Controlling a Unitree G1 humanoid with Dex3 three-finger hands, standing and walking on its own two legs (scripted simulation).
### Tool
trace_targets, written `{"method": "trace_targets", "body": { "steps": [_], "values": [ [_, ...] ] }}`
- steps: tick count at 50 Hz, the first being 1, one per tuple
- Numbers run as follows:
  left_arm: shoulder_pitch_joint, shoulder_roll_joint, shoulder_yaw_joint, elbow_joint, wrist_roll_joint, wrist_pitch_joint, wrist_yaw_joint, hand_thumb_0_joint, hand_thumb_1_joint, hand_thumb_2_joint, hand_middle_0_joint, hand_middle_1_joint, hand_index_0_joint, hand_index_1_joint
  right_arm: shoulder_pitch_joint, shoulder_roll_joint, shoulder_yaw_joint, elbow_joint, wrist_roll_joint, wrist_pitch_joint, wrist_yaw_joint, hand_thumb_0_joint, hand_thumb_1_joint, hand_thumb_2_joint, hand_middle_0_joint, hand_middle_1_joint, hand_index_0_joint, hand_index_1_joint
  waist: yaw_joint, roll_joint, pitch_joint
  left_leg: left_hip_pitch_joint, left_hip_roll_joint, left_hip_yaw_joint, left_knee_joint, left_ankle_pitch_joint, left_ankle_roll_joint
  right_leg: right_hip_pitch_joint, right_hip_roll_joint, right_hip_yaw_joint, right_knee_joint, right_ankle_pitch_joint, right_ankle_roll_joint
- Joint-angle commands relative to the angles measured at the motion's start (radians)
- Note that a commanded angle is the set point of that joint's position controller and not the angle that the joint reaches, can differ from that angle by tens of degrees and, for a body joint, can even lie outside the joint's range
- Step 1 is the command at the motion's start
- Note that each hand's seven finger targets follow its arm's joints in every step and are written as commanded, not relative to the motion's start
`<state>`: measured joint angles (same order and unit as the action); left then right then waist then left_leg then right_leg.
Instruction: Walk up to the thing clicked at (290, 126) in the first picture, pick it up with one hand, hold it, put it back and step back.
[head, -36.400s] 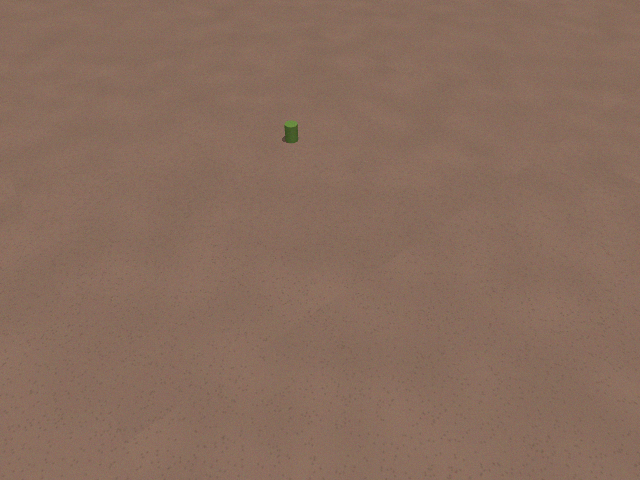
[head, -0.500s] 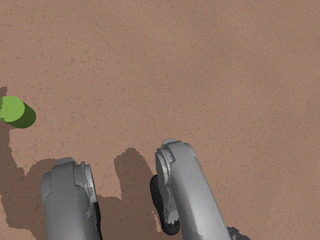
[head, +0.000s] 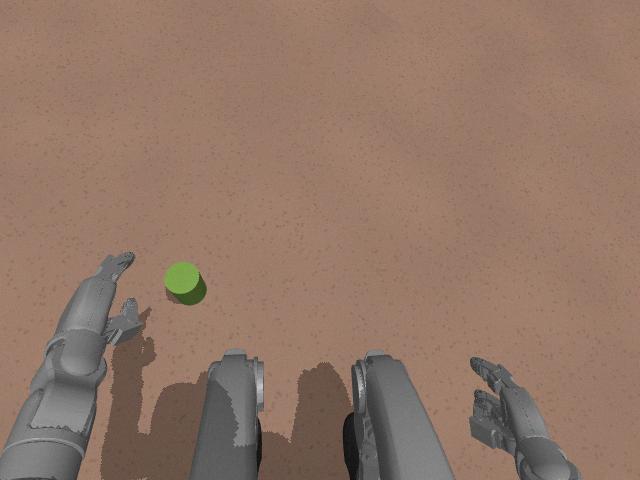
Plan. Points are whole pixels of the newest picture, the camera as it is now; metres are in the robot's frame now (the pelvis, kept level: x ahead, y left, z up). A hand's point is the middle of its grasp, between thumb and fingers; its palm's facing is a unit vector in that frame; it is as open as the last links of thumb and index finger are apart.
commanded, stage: home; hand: left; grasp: from above
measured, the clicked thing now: (186, 284) +0.49 +0.27 -0.47
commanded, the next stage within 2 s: none
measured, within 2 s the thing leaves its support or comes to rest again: neither
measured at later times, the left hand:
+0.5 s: hand (82, 371) +0.25 +0.20 +0.10, palm faces +0.12 -0.97 -0.21, open 7.4 cm
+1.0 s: hand (57, 428) +0.21 +0.19 +0.15, palm faces +0.13 -0.97 -0.19, open 7.4 cm
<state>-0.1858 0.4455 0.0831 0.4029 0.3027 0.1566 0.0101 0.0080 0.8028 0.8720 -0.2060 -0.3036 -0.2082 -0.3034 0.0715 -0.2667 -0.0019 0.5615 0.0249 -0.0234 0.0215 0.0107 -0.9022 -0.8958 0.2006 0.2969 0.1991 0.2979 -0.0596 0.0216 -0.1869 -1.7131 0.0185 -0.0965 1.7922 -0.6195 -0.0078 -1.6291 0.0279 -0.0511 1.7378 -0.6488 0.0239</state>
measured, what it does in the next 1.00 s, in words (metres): rises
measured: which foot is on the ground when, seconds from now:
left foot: down 0.00-1.00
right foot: down 0.00-1.00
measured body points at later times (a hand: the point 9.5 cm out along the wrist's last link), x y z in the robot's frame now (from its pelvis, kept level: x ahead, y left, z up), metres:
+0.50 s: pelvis +0.06 +0.00 +0.17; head +0.11 +0.03 +0.62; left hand +0.24 +0.25 +0.12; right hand +0.21 -0.23 +0.09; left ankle +0.08 +0.12 -0.49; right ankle +0.07 -0.13 -0.49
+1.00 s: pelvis +0.07 +0.00 +0.19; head +0.08 +0.01 +0.64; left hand +0.20 +0.24 +0.16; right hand +0.26 -0.23 +0.14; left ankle +0.08 +0.12 -0.49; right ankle +0.07 -0.13 -0.49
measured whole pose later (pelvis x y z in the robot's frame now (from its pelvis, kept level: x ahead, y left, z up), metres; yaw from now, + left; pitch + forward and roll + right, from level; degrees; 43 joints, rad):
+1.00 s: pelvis +0.07 +0.00 +0.19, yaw +5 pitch +9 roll -3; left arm 0.50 0.22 0.03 -0.12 -0.05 0.45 0.01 0.01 0.90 0.90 -0.20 -0.30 -0.20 -0.29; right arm 0.27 -0.22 0.05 0.52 0.01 -0.24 -0.18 0.02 -0.90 -0.90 0.20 0.30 0.20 0.30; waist -0.04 0.04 -0.15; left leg -0.70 0.02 -0.07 1.00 -0.46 -0.01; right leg -0.61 0.01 -0.04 0.93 -0.48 0.01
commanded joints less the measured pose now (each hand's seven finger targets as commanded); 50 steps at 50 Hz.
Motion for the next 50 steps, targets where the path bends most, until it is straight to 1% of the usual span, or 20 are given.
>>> {"method": "trace_targets", "body": {
  "steps": [1, 4, 6, 8, 10, 12, 13, 19, 22, 27, 29, 36, 37, 38, 39, 40, 43, 48, 49, 50],
  "values": [
    [-0.09, 0.145, 0.083, -0.29, -0.126, 0.019, 0.048, 0.0, 0.898, 0.9, -0.2, -0.299, -0.2, -0.299, 0.075, -0.14, -0.053, -0.104, 0.007, -0.057, -0.048, 0.0, -0.899, -0.9, 0.2, 0.3, 0.2, 0.3, -0.024, 0.128, -0.489, 0.565, 0.004, -0.001, -0.375, 0.053, 0.035, 0.345, 0.008, 0.008, -0.339, 0.131, -0.048],
    [0.005, 0.103, 0.063, -0.358, -0.188, 0.062, 0.057, 0.0, 0.9, 0.901, -0.2, -0.299, -0.2, -0.299, 0.061, -0.123, -0.043, -0.124, 0.012, -0.077, -0.073, 0.0, -0.899, -0.9, 0.2, 0.3, 0.2, 0.3, -0.027, 0.13, -0.455, 0.638, 0.001, 0.013, -0.447, 0.064, 0.034, 0.433, 0.009, 0.019, -0.428, 0.138, -0.047],
    [0.078, 0.075, 0.071, -0.363, -0.224, 0.09, 0.069, 0.0, 0.899, 0.9, -0.2, -0.299, -0.2, -0.299, 0.067, -0.11, -0.031, -0.123, 0.013, -0.09, -0.089, 0.0, -0.899, -0.9, 0.2, 0.3, 0.2, 0.3, -0.029, 0.098, -0.411, 0.664, -0.003, 0.011, -0.493, 0.068, 0.035, 0.502, 0.009, 0.021, -0.484, 0.143, -0.045],
    [0.124, 0.039, 0.059, -0.389, -0.25, 0.113, 0.076, 0.0, 0.899, 0.899, -0.2, -0.299, -0.2, -0.299, 0.08, -0.097, -0.022, -0.116, 0.012, -0.102, -0.108, 0.0, -0.9, -0.9, 0.2, 0.3, 0.2, 0.3, -0.036, 0.097, -0.376, 0.715, -0.003, 0.014, -0.541, 0.11, 0.033, 0.562, 0.007, 0.025, -0.538, 0.178, -0.044],
    [0.182, 0.015, 0.064, -0.403, -0.279, 0.14, 0.08, 0.0, 0.899, 0.899, -0.2, -0.299, -0.2, -0.299, 0.096, -0.093, -0.013, -0.117, 0.013, -0.114, -0.127, 0.0, -0.9, -0.9, 0.2, 0.3, 0.2, 0.3, -0.022, 0.104, -0.353, 0.78, -0.001, 0.005, -0.594, 0.15, 0.027, 0.609, 0.004, 0.021, -0.577, 0.208, -0.045],
    [0.243, -0.02, 0.061, -0.415, -0.303, 0.162, 0.082, 0.0, 0.899, 0.9, -0.2, -0.3, -0.2, -0.3, 0.11, -0.083, -0.003, -0.119, 0.012, -0.126, -0.147, 0.0, -0.9, -0.9, 0.2, 0.3, 0.2, 0.3, -0.027, 0.094, -0.311, 0.824, 0.002, -0.004, -0.648, 0.187, 0.023, 0.662, 0.007, 0.013, -0.621, 0.236, -0.044],
    [0.268, -0.026, 0.068, -0.426, -0.32, 0.171, 0.082, 0.0, 0.899, 0.9, -0.2, -0.3, -0.2, -0.3, 0.119, -0.082, 0.002, -0.124, 0.015, -0.132, -0.156, 0.0, -0.9, -0.9, 0.2, 0.3, 0.2, 0.3, -0.015, 0.09, -0.297, 0.85, 0.0, -0.002, -0.672, 0.194, 0.023, 0.687, 0.005, 0.012, -0.646, 0.244, -0.044],
    [0.436, -0.084, 0.051, -0.535, -0.367, 0.211, 0.071, 0.0, 0.899, 0.9, -0.2, -0.3, -0.2, -0.3, 0.168, -0.072, 0.011, -0.151, 0.009, -0.167, -0.194, 0.0, -0.901, -0.9, 0.2, 0.3, 0.2, 0.3, -0.005, 0.099, -0.231, 1.012, 0.001, 0.014, -0.805, 0.325, 0.016, 0.845, 0.008, -0.004, -0.772, 0.348, -0.041],
    [0.532, -0.106, 0.031, -0.596, -0.368, 0.227, 0.066, 0.0, 0.899, 0.899, -0.2, -0.3, -0.2, -0.3, 0.185, -0.061, 0.01, -0.168, 0.004, -0.179, -0.204, 0.0, -0.901, -0.9, 0.2, 0.3, 0.2, 0.3, -0.001, 0.095, -0.198, 1.072, -0.002, 0.022, -0.855, 0.406, 0.012, 0.915, 0.012, -0.014, -0.827, 0.404, -0.04],
    [0.64, -0.13, 0.014, -0.698, -0.37, 0.242, 0.057, 0.0, 0.9, 0.9, -0.2, -0.301, -0.2, -0.3, 0.186, -0.054, 0.004, -0.197, -0.004, -0.203, -0.213, 0.0, -0.901, -0.9, 0.2, 0.3, 0.2, 0.3, 0.002, 0.077, -0.133, 1.112, -0.01, 0.036, -0.909, 0.401, 0.019, 0.989, 0.014, -0.019, -0.906, 0.412, -0.036],
    [0.682, -0.133, 0.012, -0.703, -0.367, 0.249, 0.052, 0.0, 0.9, 0.9, -0.2, -0.3, -0.2, -0.3, 0.184, -0.054, 0.001, -0.202, -0.005, -0.211, -0.216, 0.0, -0.901, -0.9, 0.2, 0.3, 0.2, 0.3, 0.007, 0.032, -0.104, 1.115, -0.011, 0.038, -0.92, 0.41, 0.023, 1.01, 0.015, -0.022, -0.927, 0.417, -0.033],
    [0.668, -0.134, -0.001, -0.722, -0.355, 0.25, 0.024, 0.0, 0.9, 0.9, -0.2, -0.3, -0.2, -0.3, 0.173, -0.071, -0.012, -0.201, -0.015, -0.241, -0.219, 0.0, -0.901, -0.9, 0.2, 0.3, 0.2, 0.3, -0.005, 0.028, -0.045, 1.145, -0.007, 0.039, -0.96, 0.381, 0.021, 1.005, 0.014, -0.025, -0.948, 0.375, -0.033],
    [0.669, -0.13, 0.002, -0.703, -0.354, 0.252, 0.022, 0.0, 0.898, 0.899, -0.2, -0.299, -0.2, -0.299, 0.167, -0.071, -0.009, -0.199, -0.014, -0.244, -0.219, 0.0, -0.9, -0.9, 0.2, 0.3, 0.2, 0.3, 0.004, 0.017, -0.019, 1.135, -0.01, 0.04, -0.96, 0.368, 0.025, 0.999, 0.011, -0.025, -0.956, 0.369, -0.029],
    [0.652, -0.133, 0.0, -0.714, -0.354, 0.248, 0.018, 0.0, 0.899, 0.9, -0.2, -0.3, -0.2, -0.3, 0.166, -0.074, -0.011, -0.202, -0.017, -0.249, -0.218, 0.0, -0.9, -0.9, 0.2, 0.3, 0.2, 0.3, -0.005, 0.02, -0.029, 1.139, -0.01, 0.039, -0.96, 0.359, 0.024, 1.004, 0.011, -0.024, -0.955, 0.361, -0.03],
    [0.656, -0.128, 0.007, -0.705, -0.353, 0.248, 0.018, 0.0, 0.897, 0.898, -0.2, -0.299, -0.2, -0.299, 0.162, -0.073, -0.011, -0.2, -0.015, -0.253, -0.218, 0.0, -0.9, -0.9, 0.2, 0.3, 0.2, 0.3, 0.01, 0.017, -0.026, 1.135, -0.013, 0.04, -0.962, 0.348, 0.025, 1.003, 0.008, -0.023, -0.957, 0.352, -0.029],
    [0.642, -0.128, 0.003, -0.719, -0.353, 0.245, 0.015, 0.0, 0.899, 0.9, -0.2, -0.3, -0.2, -0.3, 0.165, -0.072, -0.011, -0.2, -0.018, -0.256, -0.217, 0.0, -0.9, -0.9, 0.2, 0.3, 0.2, 0.3, 0.001, 0.03, -0.036, 1.141, -0.017, 0.045, -0.956, 0.35, 0.025, 1.008, 0.005, -0.018, -0.962, 0.357, -0.028],
    [0.64, -0.125, 0.01, -0.712, -0.351, 0.242, 0.011, 0.0, 0.898, 0.899, -0.2, -0.299, -0.2, -0.299, 0.151, -0.076, -0.011, -0.197, -0.021, -0.267, -0.214, 0.0, -0.9, -0.9, 0.2, 0.3, 0.2, 0.3, 0.012, 0.054, -0.021, 1.141, -0.014, 0.043, -0.973, 0.314, 0.021, 1.005, 0.006, -0.02, -0.96, 0.323, -0.029],
    [0.642, -0.121, 0.007, -0.729, -0.352, 0.24, 0.012, 0.0, 0.899, 0.9, -0.2, -0.299, -0.2, -0.299, 0.153, -0.073, -0.009, -0.195, -0.02, -0.272, -0.214, 0.0, -0.9, -0.9, 0.2, 0.3, 0.2, 0.3, 0.007, 0.037, -0.063, 1.158, -0.021, 0.051, -0.951, 0.36, 0.025, 1.027, 0.002, -0.011, -0.961, 0.369, -0.026],
    [0.644, -0.109, 0.019, -0.737, -0.351, 0.237, 0.014, 0.0, 0.898, 0.899, -0.2, -0.299, -0.2, -0.299, 0.153, -0.073, -0.009, -0.187, -0.023, -0.272, -0.215, 0.0, -0.9, -0.9, 0.2, 0.3, 0.2, 0.3, 0.018, 0.034, -0.054, 1.154, -0.019, 0.049, -0.954, 0.359, 0.023, 1.03, 0.003, -0.013, -0.958, 0.367, -0.026],
    [0.671, -0.133, -0.003, -0.683, -0.348, 0.244, 0.012, 0.0, 0.896, 0.898, -0.2, -0.299, -0.199, -0.299, 0.149, -0.071, -0.008, -0.189, -0.023, -0.272, -0.215, 0.0, -0.9, -0.9, 0.2, 0.3, 0.2, 0.3, 0.007, 0.033, -0.044, 1.15, -0.02, 0.054, -0.948, 0.358, 0.025, 1.02, 0.002, -0.009, -0.963, 0.371, -0.025]
  ]
}}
